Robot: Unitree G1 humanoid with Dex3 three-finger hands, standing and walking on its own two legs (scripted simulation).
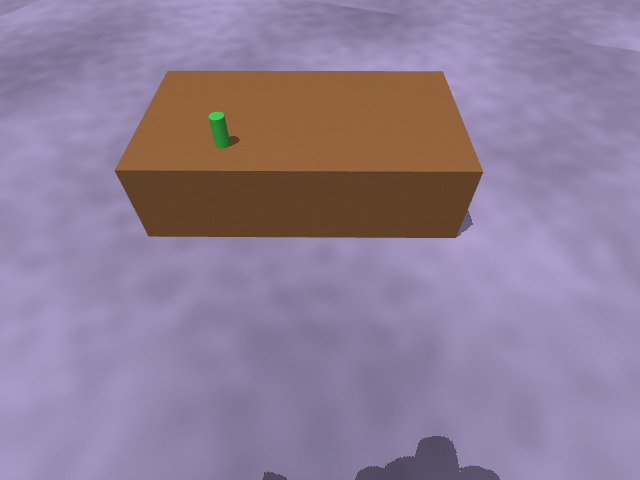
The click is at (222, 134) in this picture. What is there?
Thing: squat round
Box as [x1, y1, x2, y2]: [209, 112, 229, 148]
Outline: 213,112 209,115 209,119 215,144 217,147 226,147 229,144 224,116 221,112
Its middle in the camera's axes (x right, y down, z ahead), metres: -0.37 -0.41 +1.43
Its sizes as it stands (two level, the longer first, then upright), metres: 0.055 0.055 0.121
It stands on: a support 0.36 m high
